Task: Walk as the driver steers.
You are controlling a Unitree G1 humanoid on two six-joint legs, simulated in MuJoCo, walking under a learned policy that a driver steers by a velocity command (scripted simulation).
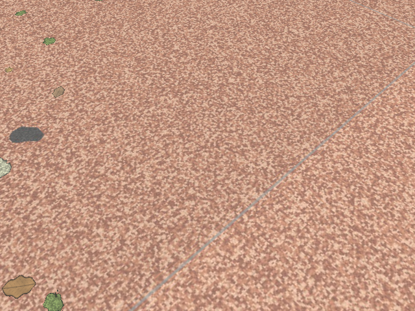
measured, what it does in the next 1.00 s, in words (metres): walks ahead: left foot, then right foot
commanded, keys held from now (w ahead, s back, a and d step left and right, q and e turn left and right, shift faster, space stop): w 1.00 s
